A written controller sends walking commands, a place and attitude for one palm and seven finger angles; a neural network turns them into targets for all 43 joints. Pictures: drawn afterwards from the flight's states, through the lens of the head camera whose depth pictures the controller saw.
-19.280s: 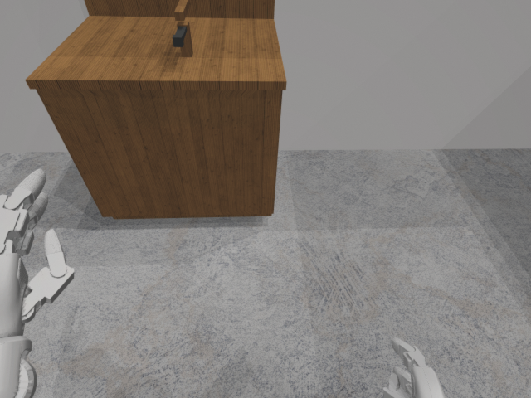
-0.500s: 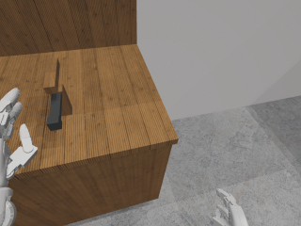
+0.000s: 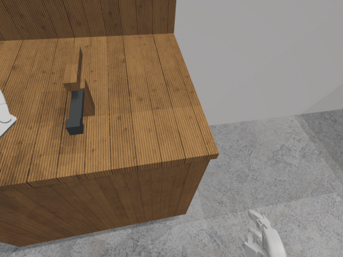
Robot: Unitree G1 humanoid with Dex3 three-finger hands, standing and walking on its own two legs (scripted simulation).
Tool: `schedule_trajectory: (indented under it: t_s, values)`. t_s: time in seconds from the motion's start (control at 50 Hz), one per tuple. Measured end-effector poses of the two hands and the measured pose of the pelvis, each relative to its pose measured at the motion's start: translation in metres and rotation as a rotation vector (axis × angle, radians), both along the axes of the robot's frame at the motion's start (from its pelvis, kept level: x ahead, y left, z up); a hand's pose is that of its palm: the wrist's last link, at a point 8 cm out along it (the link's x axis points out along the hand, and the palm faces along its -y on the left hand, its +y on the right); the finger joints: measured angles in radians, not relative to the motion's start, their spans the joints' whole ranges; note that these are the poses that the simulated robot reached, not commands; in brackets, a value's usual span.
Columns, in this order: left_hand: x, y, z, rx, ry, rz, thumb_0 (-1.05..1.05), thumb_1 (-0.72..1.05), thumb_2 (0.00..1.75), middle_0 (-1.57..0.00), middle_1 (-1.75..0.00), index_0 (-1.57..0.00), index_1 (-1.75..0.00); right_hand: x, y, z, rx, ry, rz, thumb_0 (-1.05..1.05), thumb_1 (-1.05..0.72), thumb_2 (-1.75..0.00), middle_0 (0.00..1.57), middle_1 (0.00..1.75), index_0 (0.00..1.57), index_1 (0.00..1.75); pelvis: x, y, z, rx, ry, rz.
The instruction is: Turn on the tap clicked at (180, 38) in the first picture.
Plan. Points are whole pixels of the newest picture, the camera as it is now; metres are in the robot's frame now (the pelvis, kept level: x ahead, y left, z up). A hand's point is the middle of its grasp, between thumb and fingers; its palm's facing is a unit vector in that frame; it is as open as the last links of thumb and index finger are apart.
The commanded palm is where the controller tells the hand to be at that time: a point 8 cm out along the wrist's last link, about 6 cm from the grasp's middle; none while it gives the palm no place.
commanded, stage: look again from close up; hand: left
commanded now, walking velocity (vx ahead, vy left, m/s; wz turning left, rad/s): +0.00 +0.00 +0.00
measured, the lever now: (75, 126) +0.34 +0.27 +0.09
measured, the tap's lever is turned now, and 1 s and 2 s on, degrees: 0 0 0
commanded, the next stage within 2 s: come to a stop and stand still in 0.20 s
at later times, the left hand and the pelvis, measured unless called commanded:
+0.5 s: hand (21, 127) +0.25 +0.28 +0.20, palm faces +0.46 -0.82 -0.35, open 7.4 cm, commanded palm +0.17 +0.29 +0.18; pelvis +0.00 +0.01 +0.00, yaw -2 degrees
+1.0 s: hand (43, 149) +0.24 +0.25 +0.17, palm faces +0.36 -0.87 -0.33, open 7.4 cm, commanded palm +0.17 +0.29 +0.18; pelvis +0.00 +0.02 +0.00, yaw -1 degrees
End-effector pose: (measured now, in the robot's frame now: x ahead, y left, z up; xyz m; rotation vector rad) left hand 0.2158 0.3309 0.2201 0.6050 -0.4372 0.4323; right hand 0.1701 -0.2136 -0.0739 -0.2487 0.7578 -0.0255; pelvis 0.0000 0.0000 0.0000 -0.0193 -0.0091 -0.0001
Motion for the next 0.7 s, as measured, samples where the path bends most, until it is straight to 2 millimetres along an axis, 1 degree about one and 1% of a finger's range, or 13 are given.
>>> schedule_trajectory:
  t_s: [0.02,0.06,0.14,0.18,0.22,0.28,0.34,0.38,0.42,0.48,0.54,0.62,0.7]
  values:
    - [0.002,0.002,0.003,-0.014,-0.018,0.003,0.02,0.89,0.89,-0.21,-0.3,-0.21,-0.3,-0.002,0.0,-0.001,0.018,-0.002,-0.002,0.01,-0.9,-0.9,0.2,0.3,0.2,0.3,-0.001,0.001,0.0,0.0,0.002,-0.01]
    - [0.004,-0.01,-0.001,-0.053,-0.006,-0.036,0.02,0.89,0.89,-0.21,-0.3,-0.21,-0.3,-0.006,0.001,-0.001,0.055,-0.022,-0.026,0.01,-0.9,-0.9,0.2,0.3,0.2,0.3,-0.002,0.005,0.0,0.001,0.003,-0.029]
    - [-0.003,-0.05,-0.033,-0.103,0.152,-0.182,0.02,0.9,0.9,-0.2,-0.3,-0.2,-0.3,-0.016,-0.002,0.001,0.071,-0.051,-0.088,0.01,-0.9,-0.9,0.21,0.3,0.2,0.3,0.0,0.011,0.001,0.007,0.001,-0.05]
    - [-0.009,-0.058,-0.048,-0.116,0.223,-0.219,0.02,0.9,0.89,-0.2,-0.3,-0.21,-0.3,-0.021,-0.004,0.002,0.055,-0.046,-0.112,0.01,-0.9,-0.9,0.21,0.3,0.2,0.3,0.001,0.011,0.001,0.009,-0.002,-0.05]
    - [-0.013,-0.056,-0.057,-0.126,0.26,-0.216,0.02,0.89,0.89,-0.21,-0.3,-0.21,-0.3,-0.025,-0.006,0.002,0.036,-0.035,-0.122,0.01,-0.9,-0.9,0.21,0.3,0.2,0.3,0.001,0.009,0.0,0.01,-0.006,-0.046]
    - [-0.017,-0.043,-0.057,-0.126,0.246,-0.163,0.02,0.89,0.89,-0.22,-0.3,-0.22,-0.3,-0.028,-0.008,0.002,0.006,-0.015,-0.109,0.01,-0.9,-0.9,0.2,0.3,0.2,0.3,0.0,0.007,0.0,0.006,-0.011,-0.036]
    - [-0.02,-0.033,-0.049,-0.137,0.18,-0.111,0.02,0.89,0.89,-0.22,-0.3,-0.22,-0.3,-0.026,-0.01,0.002,-0.013,-0.011,-0.086,0.01,-0.9,-0.9,0.2,0.3,0.2,0.3,0.0,0.007,0.0,-0.001,-0.014,-0.031]
    - [-0.021,-0.031,-0.043,-0.15,0.133,-0.099,0.02,0.89,0.89,-0.22,-0.3,-0.22,-0.3,-0.023,-0.01,0.004,-0.02,-0.02,-0.075,0.02,-0.9,-0.9,0.2,0.3,0.2,0.3,0.001,0.008,0.001,-0.003,-0.014,-0.031]
    - [-0.016,-0.022,-0.023,-0.038,0.059,-0.093,0.02,0.89,0.89,-0.22,-0.3,-0.22,-0.3,-0.019,-0.007,0.006,-0.047,-0.028,-0.028,0.01,-0.9,-0.9,0.2,0.3,0.2,0.3,-0.001,0.007,0.0,-0.005,-0.007,-0.02]
    - [-0.008,-0.01,-0.012,-0.083,-0.031,-0.073,0.02,0.89,0.89,-0.21,-0.3,-0.21,-0.3,-0.013,-0.002,0.009,-0.012,-0.063,-0.026,0.02,-0.9,-0.9,0.2,0.3,0.2,0.3,-0.003,0.009,0.0,0.005,-0.008,-0.028]
    - [-0.008,-0.024,-0.018,-0.125,0.003,-0.108,0.02,0.9,0.89,-0.2,-0.3,-0.21,-0.3,-0.007,0.003,0.013,0.032,-0.126,-0.051,0.02,-0.9,-0.9,0.2,0.3,0.2,0.3,-0.002,0.014,-0.001,0.006,-0.012,-0.042]
    - [-0.017,-0.045,-0.04,-0.146,0.124,-0.182,0.02,0.9,0.89,-0.2,-0.3,-0.21,-0.3,-0.006,0.008,0.015,0.05,-0.152,-0.081,0.01,-0.9,-0.9,0.2,0.3,0.2,0.3,-0.002,0.017,0.0,0.007,-0.015,-0.049]
    - [-0.026,-0.04,-0.052,-0.158,0.178,-0.157,0.02,0.89,0.89,-0.21,-0.3,-0.21,-0.3,-0.009,0.009,0.014,0.027,-0.12,-0.074,0.01,-0.9,-0.9,0.2,0.3,0.2,0.3,-0.002,0.014,0.001,0.006,-0.017,-0.04]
